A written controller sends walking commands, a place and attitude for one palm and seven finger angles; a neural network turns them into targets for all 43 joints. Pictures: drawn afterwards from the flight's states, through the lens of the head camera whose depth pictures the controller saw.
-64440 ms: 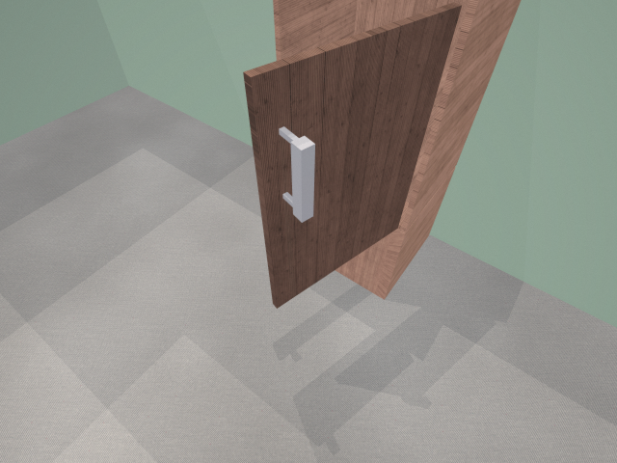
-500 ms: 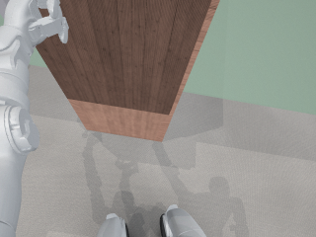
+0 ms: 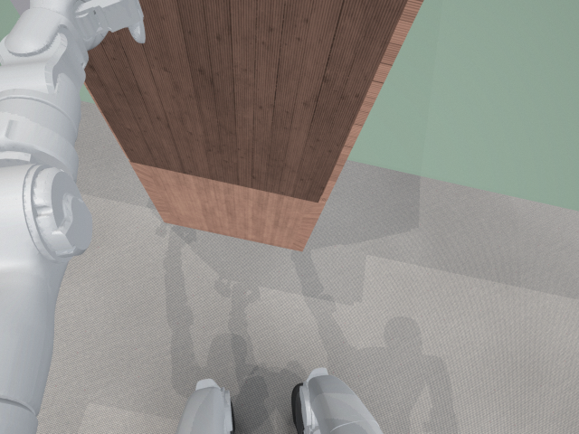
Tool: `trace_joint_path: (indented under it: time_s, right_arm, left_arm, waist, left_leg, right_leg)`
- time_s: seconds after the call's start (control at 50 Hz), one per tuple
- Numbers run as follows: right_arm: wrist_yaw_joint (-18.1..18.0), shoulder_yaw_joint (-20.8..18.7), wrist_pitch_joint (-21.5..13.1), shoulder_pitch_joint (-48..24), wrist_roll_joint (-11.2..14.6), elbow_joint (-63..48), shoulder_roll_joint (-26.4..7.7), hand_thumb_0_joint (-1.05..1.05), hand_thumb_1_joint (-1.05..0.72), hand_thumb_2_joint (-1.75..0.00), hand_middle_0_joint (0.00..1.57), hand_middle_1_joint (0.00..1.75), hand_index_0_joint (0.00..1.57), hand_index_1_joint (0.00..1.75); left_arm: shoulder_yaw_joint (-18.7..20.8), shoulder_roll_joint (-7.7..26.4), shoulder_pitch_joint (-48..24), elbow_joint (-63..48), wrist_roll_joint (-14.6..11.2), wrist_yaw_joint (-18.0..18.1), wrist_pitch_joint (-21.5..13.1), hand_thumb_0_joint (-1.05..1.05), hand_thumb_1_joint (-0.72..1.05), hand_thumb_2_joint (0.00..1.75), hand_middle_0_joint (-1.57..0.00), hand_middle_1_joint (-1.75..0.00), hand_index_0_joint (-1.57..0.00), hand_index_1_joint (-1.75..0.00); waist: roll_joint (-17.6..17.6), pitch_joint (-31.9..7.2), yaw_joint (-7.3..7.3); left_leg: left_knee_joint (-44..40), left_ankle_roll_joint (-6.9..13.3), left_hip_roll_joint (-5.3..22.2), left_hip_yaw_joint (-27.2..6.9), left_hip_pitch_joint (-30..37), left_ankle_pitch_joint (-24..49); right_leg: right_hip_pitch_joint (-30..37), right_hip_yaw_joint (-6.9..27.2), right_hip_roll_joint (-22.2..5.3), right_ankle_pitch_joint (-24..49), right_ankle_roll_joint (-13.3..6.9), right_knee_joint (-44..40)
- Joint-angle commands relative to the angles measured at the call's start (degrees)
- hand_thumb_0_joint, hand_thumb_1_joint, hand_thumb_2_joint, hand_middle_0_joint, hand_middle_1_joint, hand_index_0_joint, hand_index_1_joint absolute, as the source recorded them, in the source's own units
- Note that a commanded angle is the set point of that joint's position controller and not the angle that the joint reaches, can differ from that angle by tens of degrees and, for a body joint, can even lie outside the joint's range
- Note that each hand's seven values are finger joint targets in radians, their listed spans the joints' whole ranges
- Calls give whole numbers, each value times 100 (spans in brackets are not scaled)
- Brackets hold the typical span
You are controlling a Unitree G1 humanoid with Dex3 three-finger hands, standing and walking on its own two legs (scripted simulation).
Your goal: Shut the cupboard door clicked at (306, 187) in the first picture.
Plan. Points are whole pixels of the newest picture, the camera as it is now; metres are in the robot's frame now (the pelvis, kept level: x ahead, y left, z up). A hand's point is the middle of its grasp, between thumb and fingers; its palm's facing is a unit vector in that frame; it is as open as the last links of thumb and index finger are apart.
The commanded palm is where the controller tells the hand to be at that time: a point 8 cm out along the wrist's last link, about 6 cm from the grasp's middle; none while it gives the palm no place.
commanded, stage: pull the fist back off the door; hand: left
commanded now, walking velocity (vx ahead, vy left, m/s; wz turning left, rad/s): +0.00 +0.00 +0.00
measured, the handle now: out of the picture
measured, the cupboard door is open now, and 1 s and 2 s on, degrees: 0 0 0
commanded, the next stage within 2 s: draw the hand back to the body in 0.78 s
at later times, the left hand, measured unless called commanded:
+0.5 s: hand (172, 23) +0.56 +0.07 +0.15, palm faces +0.07 -1.00 -0.02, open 3.1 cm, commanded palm +0.52 +0.13 +0.15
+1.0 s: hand (153, 58) +0.50 +0.08 +0.16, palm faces +0.07 -1.00 +0.00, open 3.1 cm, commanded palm +0.45 +0.15 +0.16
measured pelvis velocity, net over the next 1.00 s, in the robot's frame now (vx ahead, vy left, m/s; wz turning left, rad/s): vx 0.01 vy -0.01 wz -0.01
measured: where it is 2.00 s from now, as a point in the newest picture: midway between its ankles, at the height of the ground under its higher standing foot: outside the picture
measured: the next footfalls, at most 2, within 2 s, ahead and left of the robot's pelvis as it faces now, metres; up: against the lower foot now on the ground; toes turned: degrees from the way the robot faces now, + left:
none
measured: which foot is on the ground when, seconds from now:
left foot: down 0.00-1.00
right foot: down 0.00-1.00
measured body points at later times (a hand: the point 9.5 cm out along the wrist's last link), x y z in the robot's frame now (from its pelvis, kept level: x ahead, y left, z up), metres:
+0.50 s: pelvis +0.00 -0.01 +0.02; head +0.12 -0.02 +0.45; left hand +0.56 +0.12 +0.16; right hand -0.08 -0.25 -0.09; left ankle +0.01 +0.11 -0.67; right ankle +0.00 -0.13 -0.67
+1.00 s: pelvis +0.01 -0.01 +0.03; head +0.07 -0.02 +0.48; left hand +0.49 +0.14 +0.16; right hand +0.09 -0.27 -0.09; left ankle +0.01 +0.11 -0.67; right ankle +0.00 -0.13 -0.67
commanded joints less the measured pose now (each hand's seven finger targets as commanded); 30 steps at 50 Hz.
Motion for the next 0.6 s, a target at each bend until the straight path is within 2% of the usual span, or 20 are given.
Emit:
trace_joint_path:
  time_s: [0.0,0.02,0.06,0.1,0.14,0.2,0.24,0.28,0.32,0.34,0.36,0.38,0.4,0.42,0.46,0.5,0.54,0.56,0.58]
  right_arm:
    - [287,-327,-102,1541,-262,-114,-881,0,-90,-90,20,30,20,30]
    - [376,-344,-99,1582,-321,-89,-859,0,-90,-90,20,30,20,30]
    - [497,-382,-82,1591,-374,-74,-889,0,-90,-90,20,30,20,30]
    - [532,-391,-21,1541,-333,-105,-940,0,-90,-90,20,30,20,30]
    - [492,-372,20,1508,-271,-188,-979,0,-90,-90,20,30,20,30]
    - [422,-324,30,1396,-186,-321,-976,0,-90,-90,20,30,20,30]
    - [409,-325,22,1405,-168,-389,-944,0,-90,-90,20,30,20,30]
    - [408,-344,33,1376,-161,-425,-931,0,-90,-90,20,30,20,30]
    - [417,-367,54,1361,-144,-468,-914,0,-90,-90,20,30,20,30]
    - [405,-378,73,1370,-137,-485,-924,0,-90,-90,20,30,20,30]
    - [403,-384,99,1350,-121,-508,-905,0,-90,-90,20,30,20,30]
    - [408,-409,119,1327,-117,-536,-886,0,-90,-90,20,30,20,30]
    - [405,-426,139,1309,-108,-577,-884,0,-90,-90,20,30,20,30]
    - [413,-448,149,1245,-89,-609,-858,0,-90,-90,20,30,20,30]
    - [386,-483,188,1223,-56,-611,-854,0,-90,-90,20,30,20,30]
    - [365,-515,208,1123,-17,-658,-821,0,-90,-90,20,30,20,30]
    - [348,-537,207,1031,17,-686,-768,0,-90,-90,20,30,20,30]
    - [336,-557,204,987,36,-639,-769,0,-90,-90,20,30,20,30]
    - [329,-569,216,937,56,-642,-766,0,-90,-90,20,30,20,30]
  left_arm:
    - [533,29,-3599,-1504,232,2430,-464,0,90,90,-130,-150,-130,-150]
    - [314,-105,-3597,-1508,534,2693,-608,0,90,90,-130,-150,-130,-150]
    - [-24,-190,-3634,-1479,978,2843,-872,0,90,90,-130,-150,-130,-150]
    - [-197,-68,-3591,-1239,1142,2688,-969,0,90,90,-130,-150,-130,-150]
    - [-171,5,-3499,-1019,983,2443,-951,0,90,90,-130,-150,-130,-150]
    - [100,302,-3234,-974,686,2179,-919,0,90,90,-130,-150,-130,-150]
    - [112,183,-2907,-1114,563,2114,-1020,0,90,90,-130,-150,-130,-150]
    - [281,248,-2509,-1306,480,2117,-1131,0,90,90,-130,-150,-130,-150]
    - [431,301,-2067,-1361,435,2148,-1205,0,90,90,-130,-150,-130,-150]
    - [545,401,-1791,-1360,440,2162,-1242,0,90,90,-130,-150,-130,-150]
    - [562,424,-1742,-1476,467,2190,-1286,0,90,90,-130,-150,-130,-150]
    - [585,372,-1473,-1551,475,2204,-1313,0,90,90,-130,-150,-130,-150]
    - [689,487,-1332,-1749,485,2226,-1374,0,90,90,-130,-150,-130,-150]
    - [548,230,-1163,-1854,446,2224,-1398,0,90,90,-130,-150,-130,-150]
    - [759,401,-926,-2049,392,2234,-1492,0,90,90,-130,-150,-130,-150]
    - [751,346,-679,-2331,359,2197,-1563,0,90,90,-130,-150,-130,-150]
    - [411,-84,-520,-2686,295,2132,-1645,0,90,90,-130,-150,-130,-150]
    - [464,-72,-432,-2781,264,2121,-1679,0,90,90,-130,-150,-130,-150]
    - [354,-213,-180,-2800,228,2082,-1654,0,90,90,-130,-150,-130,-150]
  waist:
    - [808,-2957,-680]
    - [890,-2968,-717]
    - [1080,-2944,-801]
    - [1054,-2856,-820]
    - [878,-2779,-793]
    - [764,-2862,-602]
    - [683,-2986,-518]
    - [516,-3056,-354]
    - [203,-2998,-224]
    - [157,-2980,-134]
    - [106,-2953,-112]
    - [36,-2939,-6]
    - [41,-2993,89]
    - [9,-2956,96]
    - [-173,-2993,211]
    - [-157,-2938,303]
    - [-16,-2886,307]
    - [-14,-2914,337]
    - [68,-2846,378]
  left_leg:
    - [-443,71,-23,-315,2883,2043]
    - [-469,59,-39,-310,2929,1949]
    - [-492,55,-74,-285,3087,1899]
    - [-599,68,-109,-244,2999,1537]
    - [-728,105,-149,-243,2905,1313]
    - [-874,127,-186,-146,2741,1194]
    - [-921,132,-169,-134,2905,1387]
    - [-963,133,-167,-61,2868,1505]
    - [-1042,157,-193,54,2663,1494]
    - [-1084,157,-196,88,2635,1510]
    - [-1113,158,-203,139,2596,1556]
    - [-1149,161,-222,188,2564,1589]
    - [-1187,152,-217,206,2634,1689]
    - [-1206,158,-237,271,2675,1733]
    - [-1252,161,-243,325,2710,1851]
    - [-1308,155,-257,393,2784,1956]
    - [-1338,152,-265,426,3097,2153]
    - [-1349,132,-245,412,3256,2237]
    - [-1370,115,-237,409,3382,2366]
  right_leg:
    - [180,91,161,1373,29,-646]
    - [120,81,155,1270,22,-636]
    - [3,92,152,1212,-24,-665]
    - [133,142,142,1078,-67,-742]
    - [367,172,147,1025,-89,-840]
    - [841,239,150,1067,-80,-943]
    - [987,227,162,1215,-76,-959]
    - [1242,242,166,1359,-53,-990]
    - [1643,281,178,1536,-29,-1050]
    - [1775,288,173,1613,-37,-1058]
    - [1887,313,165,1746,-23,-1060]
    - [2049,321,168,1856,-22,-1079]
    - [2179,322,169,1982,-36,-1068]
    - [2252,334,181,2094,-28,-1106]
    - [2540,367,186,2339,-23,-1131]
    - [2734,383,183,2574,-25,-1151]
    - [2757,366,194,2763,-41,-1173]
    - [2709,343,201,2814,-37,-1175]
    - [2694,324,209,2882,-55,-1169]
